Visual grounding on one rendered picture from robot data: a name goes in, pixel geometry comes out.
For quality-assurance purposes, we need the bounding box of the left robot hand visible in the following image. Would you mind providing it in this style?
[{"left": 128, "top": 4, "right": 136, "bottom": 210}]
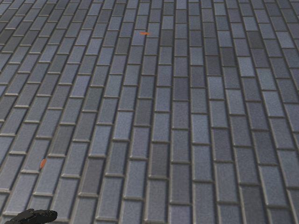
[{"left": 4, "top": 209, "right": 57, "bottom": 224}]

